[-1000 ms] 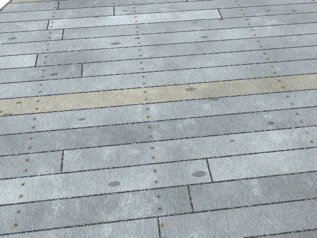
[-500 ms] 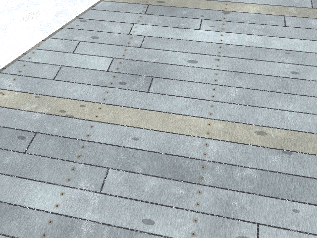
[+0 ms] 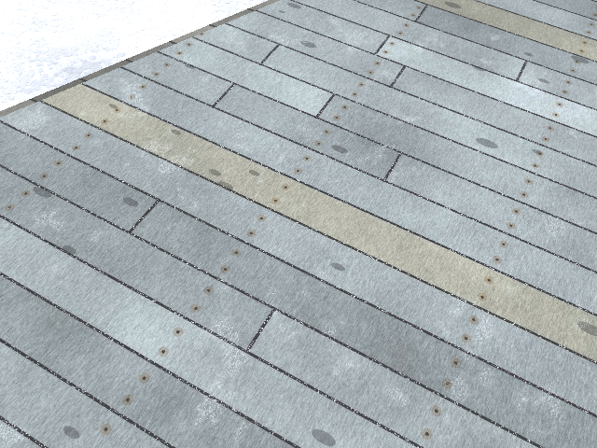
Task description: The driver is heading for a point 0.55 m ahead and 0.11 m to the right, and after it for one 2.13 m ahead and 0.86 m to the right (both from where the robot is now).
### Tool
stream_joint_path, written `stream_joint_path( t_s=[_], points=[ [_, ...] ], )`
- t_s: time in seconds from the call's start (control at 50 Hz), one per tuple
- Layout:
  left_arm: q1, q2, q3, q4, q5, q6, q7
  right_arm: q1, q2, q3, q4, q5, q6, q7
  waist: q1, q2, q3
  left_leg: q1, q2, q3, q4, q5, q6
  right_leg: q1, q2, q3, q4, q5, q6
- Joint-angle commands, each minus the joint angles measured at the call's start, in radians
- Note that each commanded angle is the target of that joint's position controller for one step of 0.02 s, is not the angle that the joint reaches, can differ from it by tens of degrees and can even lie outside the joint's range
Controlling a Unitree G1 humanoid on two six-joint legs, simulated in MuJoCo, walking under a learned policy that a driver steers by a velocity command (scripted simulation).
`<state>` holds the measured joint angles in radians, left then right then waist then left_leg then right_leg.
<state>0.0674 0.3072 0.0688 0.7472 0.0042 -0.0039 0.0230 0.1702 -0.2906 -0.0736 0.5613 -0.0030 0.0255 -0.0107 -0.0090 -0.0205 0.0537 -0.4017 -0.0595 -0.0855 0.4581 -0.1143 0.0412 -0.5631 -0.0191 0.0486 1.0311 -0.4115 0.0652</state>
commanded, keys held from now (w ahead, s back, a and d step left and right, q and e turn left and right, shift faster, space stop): q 0.08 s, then no key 0.68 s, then w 0.24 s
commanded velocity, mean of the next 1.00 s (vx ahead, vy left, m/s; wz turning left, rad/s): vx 0.05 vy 0.00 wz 0.19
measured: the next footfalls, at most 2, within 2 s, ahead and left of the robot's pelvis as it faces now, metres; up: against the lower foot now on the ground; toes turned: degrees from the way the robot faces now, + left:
right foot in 0.20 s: +0.08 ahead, -0.14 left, +0.00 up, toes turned +9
left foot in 0.54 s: -0.01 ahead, +0.11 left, +0.00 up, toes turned +6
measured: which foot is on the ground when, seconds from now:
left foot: down 0.00-0.20, up 0.22-0.52, down 0.54-0.98, up 1.00-1.00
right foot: up 0.00-0.18, down 0.20-1.00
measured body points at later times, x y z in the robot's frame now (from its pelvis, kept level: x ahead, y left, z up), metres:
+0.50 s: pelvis +0.00 -0.04 +0.00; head +0.02 -0.05 +0.45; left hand +0.10 +0.24 -0.10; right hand +0.18 -0.28 -0.11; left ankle -0.05 +0.11 -0.72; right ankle +0.04 -0.15 -0.74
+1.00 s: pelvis +0.02 -0.04 -0.01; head +0.02 -0.05 +0.44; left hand +0.06 +0.25 -0.12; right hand +0.13 -0.28 -0.14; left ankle -0.06 +0.11 -0.73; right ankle +0.04 -0.13 -0.74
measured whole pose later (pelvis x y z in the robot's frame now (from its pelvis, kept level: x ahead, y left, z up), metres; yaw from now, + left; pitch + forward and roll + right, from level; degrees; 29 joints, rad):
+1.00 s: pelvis +0.02 -0.04 -0.01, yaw +9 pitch -1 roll +0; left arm 0.28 0.26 0.06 0.84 -0.02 -0.08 -0.02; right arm 0.34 -0.24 -0.04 0.75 0.02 -0.01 -0.02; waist 0.01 0.03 -0.01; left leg -0.20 0.01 -0.08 0.63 -0.42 0.00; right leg -0.28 0.02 -0.05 0.62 -0.34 -0.05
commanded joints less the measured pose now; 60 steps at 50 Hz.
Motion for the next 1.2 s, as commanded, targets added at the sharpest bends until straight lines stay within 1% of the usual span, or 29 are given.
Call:
stream_joint_path(
  t_s=[0.02, 0.14, 0.18, 0.2, 0.22, 0.24, 0.26, 0.28, 0.32, 0.36, 0.42, 0.46, 0.5, 0.54, 0.56, 0.58, 0.6, 0.76, 0.8, 0.84, 0.88, 0.92, 0.98, 1.0, 1.02, 1.04, 1.08, 1.14, 1.2],
  points=[
    [0.051, 0.059, 0.014, -0.046, 0.0, -0.002, 0.006, -0.031, -0.16, -0.05, -0.074, 0.002, -0.011, -0.019, 0.023, 0.152, -0.217, 0.159, 0.217, -0.253, -0.106, 0.188, 0.197, 0.055, 0.021, 0.016, -0.114, 0.044, 0.01],
    [0.053, 0.065, 0.017, -0.061, -0.008, -0.01, -0.016, -0.028, -0.149, -0.043, -0.07, 0.001, 0.003, -0.016, 0.0, 0.202, -0.207, 0.142, 0.213, -0.358, -0.079, 0.011, 0.168, 0.174, 0.039, 0.009, -0.331, 0.058, -0.022],
    [0.102, 0.05, 0.018, -0.052, -0.001, -0.016, -0.028, -0.03, -0.13, -0.033, -0.062, 0.011, 0.011, -0.018, 0.031, 0.19, -0.195, 0.097, 0.176, -0.342, -0.031, -0.01, 0.123, 0.303, 0.039, -0.025, -0.532, 0.18, -0.056],
    [0.123, 0.078, 0.025, -0.055, 0.016, -0.017, -0.03, 0.01, -0.102, -0.025, -0.052, 0.008, 0.011, -0.019, 0.027, 0.135, -0.187, 0.036, 0.128, -0.303, 0.032, -0.102, 0.072, 0.383, -0.04, 0.036, -0.607, 0.237, -0.091],
    [0.1, 0.168, 0.041, -0.071, 0.039, -0.013, -0.024, 0.043, -0.052, -0.011, -0.065, -0.002, 0.007, -0.02, -0.025, -0.118, -0.157, -0.104, -0.015, -0.146, 0.217, -0.315, 0.002, 0.429, -0.243, 0.266, -0.681, 0.353, -0.188],
    [0.095, 0.161, 0.04, -0.074, 0.061, -0.018, -0.023, 0.0, -0.117, -0.031, -0.083, -0.001, -0.007, -0.024, 0.004, -0.267, -0.12, -0.142, -0.053, -0.085, 0.405, -0.505, -0.044, 0.306, -0.388, 0.474, -0.764, 0.406, -0.353],
    [0.054, 0.141, 0.034, -0.096, 0.051, -0.026, -0.019, -0.001, -0.181, -0.054, -0.063, 0.001, -0.009, -0.026, 0.005, -0.185, -0.096, -0.14, -0.032, -0.118, 0.582, -0.478, -0.064, 0.284, -0.372, 0.442, -0.763, 0.396, -0.371],
    [0.021, 0.122, 0.031, -0.099, 0.031, -0.026, -0.013, 0.024, -0.18, -0.06, -0.034, 0.005, -0.004, -0.025, -0.013, -0.131, -0.09, -0.153, -0.035, -0.117, 0.658, -0.424, -0.077, 0.295, -0.313, 0.356, -0.738, 0.387, -0.327],
    [-0.007, 0.068, 0.012, -0.102, -0.001, -0.025, -0.007, 0.06, -0.117, -0.047, 0.003, 0.0, 0.015, -0.031, -0.022, -0.098, -0.079, -0.159, -0.024, -0.119, 0.716, -0.349, -0.111, 0.332, -0.24, 0.248, -0.706, 0.427, -0.274],
    [0.007, 0.034, -0.002, -0.094, 0.003, -0.018, -0.006, 0.052, -0.061, -0.028, 0.009, 0.006, 0.019, -0.029, -0.016, -0.102, -0.089, -0.105, -0.01, -0.071, 0.633, -0.319, -0.132, 0.348, -0.188, 0.159, -0.697, 0.471, -0.263],
    [0.055, 0.052, 0.002, -0.075, 0.004, -0.006, -0.005, -0.014, -0.004, 0.001, -0.004, 0.005, 0.013, -0.022, 0.03, -0.165, -0.118, 0.009, 0.052, 0.023, 0.322, -0.338, -0.141, 0.409, -0.157, 0.117, -0.672, 0.464, -0.251],
    [0.099, 0.087, 0.011, -0.062, -0.002, 0.003, -0.005, -0.01, -0.03, -0.006, 0.006, 0.016, 0.011, -0.02, 0.048, -0.186, -0.12, 0.073, 0.047, 0.055, 0.165, -0.32, -0.136, 0.43, -0.175, 0.151, -0.652, 0.46, -0.264],
    [0.104, 0.083, 0.006, -0.053, -0.018, 0.004, -0.006, 0.045, -0.038, -0.009, 0.044, 0.013, 0.008, -0.019, 0.017, -0.16, -0.108, 0.19, 0.039, 0.073, -0.091, -0.11, -0.104, 0.399, -0.164, 0.151, -0.624, 0.474, -0.237],
    [0.136, 0.059, -0.005, -0.049, -0.003, -0.021, -0.016, 0.067, -0.101, -0.015, 0.041, -0.008, 0.006, -0.026, 0.031, -0.054, -0.147, 0.353, 0.137, -0.041, -0.086, 0.148, -0.048, 0.299, -0.134, 0.121, -0.586, 0.421, -0.149],
    [0.164, 0.034, -0.01, -0.053, 0.012, -0.037, -0.025, 0.058, -0.143, -0.027, 0.062, -0.013, 0.006, -0.025, 0.081, 0.109, -0.155, 0.312, 0.161, -0.061, -0.005, 0.134, 0.003, 0.287, -0.046, 0.015, -0.58, 0.296, -0.096],
    [0.112, 0.029, -0.016, -0.05, 0.024, -0.041, -0.028, 0.037, -0.071, -0.013, 0.059, -0.014, 0.0, -0.014, 0.047, 0.133, -0.15, 0.225, 0.149, -0.06, -0.023, -0.01, 0.024, 0.348, -0.02, -0.025, -0.563, 0.234, -0.056],
    [0.076, 0.045, -0.011, -0.049, 0.021, -0.039, -0.03, 0.029, -0.031, 0.0, 0.055, -0.022, -0.003, -0.008, 0.029, 0.099, -0.115, 0.184, 0.136, -0.054, -0.045, -0.089, 0.012, 0.346, -0.016, -0.025, -0.553, 0.218, -0.05],
    [0.094, 0.02, -0.011, -0.009, 0.01, -0.015, -0.011, 0.055, -0.027, 0.012, 0.086, -0.017, -0.029, -0.017, 0.031, 0.077, -0.023, 0.088, 0.111, -0.045, -0.054, -0.172, -0.02, 0.344, -0.018, -0.024, -0.545, 0.224, -0.051],
    [0.115, 0.023, -0.007, 0.012, 0.003, -0.013, -0.007, 0.096, -0.053, 0.003, 0.101, -0.01, -0.024, -0.022, 0.015, 0.09, -0.027, 0.089, 0.104, -0.059, -0.082, -0.43, 0.009, 0.309, 0.03, -0.079, -0.488, 0.028, -0.052],
    [0.094, 0.02, -0.004, 0.002, -0.009, -0.026, -0.006, 0.136, -0.105, -0.01, 0.102, -0.002, -0.024, -0.022, -0.013, 0.175, 0.031, 0.067, 0.198, -0.215, -0.189, -0.706, 0.089, 0.198, 0.066, -0.128, -0.349, -0.068, -0.06],
    [0.08, 0.026, 0.003, -0.013, -0.027, -0.05, -0.016, 0.142, -0.128, -0.016, 0.112, 0.012, -0.038, -0.024, -0.014, 0.228, 0.091, 0.049, 0.307, -0.366, -0.261, -0.756, 0.162, 0.116, 0.03, -0.09, -0.22, -0.043, -0.096],
    [0.107, 0.016, 0.003, -0.008, -0.039, -0.073, -0.03, 0.107, -0.105, -0.008, 0.114, 0.024, -0.053, -0.021, 0.015, 0.224, 0.105, 0.071, 0.317, -0.353, -0.242, -0.65, 0.163, 0.114, -0.004, -0.068, -0.275, -0.082, -0.14],
    [0.338, 0.034, 0.019, 0.1, -0.02, -0.094, -0.047, 0.017, -0.039, 0.011, 0.097, 0.021, -0.056, -0.014, 0.117, 0.102, 0.009, -0.061, 0.161, -0.126, 0.001, -0.411, 0.066, 0.514, 0.014, -0.049, -0.522, 0.115, -0.145],
    [0.429, 0.132, 0.04, 0.112, -0.012, -0.1, -0.045, 0.009, 0.029, 0.027, 0.064, 0.019, -0.068, -0.014, 0.12, -0.144, -0.026, -0.213, 0.03, 0.041, 0.338, -0.341, -0.016, 0.624, -0.182, 0.307, -0.698, -0.086, -0.226],
    [0.48, 0.19, 0.048, 0.107, -0.002, -0.109, -0.057, -0.015, -0.024, 0.012, 0.024, 0.041, -0.085, -0.023, 0.136, -0.295, -0.022, -0.38, -0.012, 0.007, 0.578, -0.479, -0.03, 0.653, -0.373, 0.722, -0.881, -0.204, -0.369],
    [0.401, 0.133, 0.026, 0.087, 0.0, -0.115, -0.053, 0.004, -0.066, -0.002, 0.038, 0.055, -0.098, -0.021, 0.089, -0.167, 0.031, -0.447, 0.057, -0.056, 0.706, -0.43, -0.009, 0.619, -0.395, 0.709, -0.879, -0.244, -0.376],
    [0.323, 0.096, 0.013, 0.059, -0.007, -0.11, -0.043, 0.017, -0.053, -0.002, 0.072, 0.035, -0.112, -0.007, 0.058, -0.059, 0.048, -0.461, 0.126, -0.02, 0.702, -0.239, 0.021, 0.587, -0.302, 0.483, -0.866, -0.159, -0.301],
    [0.344, 0.045, -0.01, 0.071, -0.003, -0.101, -0.041, 0.001, -0.032, -0.005, 0.082, 0.019, -0.11, 0.012, 0.059, -0.074, 0.015, -0.391, 0.157, 0.026, 0.611, -0.069, 0.009, 0.575, -0.208, 0.266, -0.89, 0.141, -0.248],
    [0.391, 0.057, -0.012, 0.09, -0.007, -0.092, -0.031, -0.058, -0.009, 0.002, 0.064, 0.016, -0.103, 0.017, 0.072, -0.054, 0.01, -0.41, 0.149, 0.064, 0.488, 0.013, -0.024, 0.602, -0.185, 0.158, -0.896, 0.362, -0.252]
  ],
)
Keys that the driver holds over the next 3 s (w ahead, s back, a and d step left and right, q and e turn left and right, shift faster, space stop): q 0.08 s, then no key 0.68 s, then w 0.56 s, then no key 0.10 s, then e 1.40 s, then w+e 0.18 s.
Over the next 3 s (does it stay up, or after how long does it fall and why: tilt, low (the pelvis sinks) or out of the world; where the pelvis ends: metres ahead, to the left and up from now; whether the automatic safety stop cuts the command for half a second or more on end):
stays up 0.31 -0.01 0.00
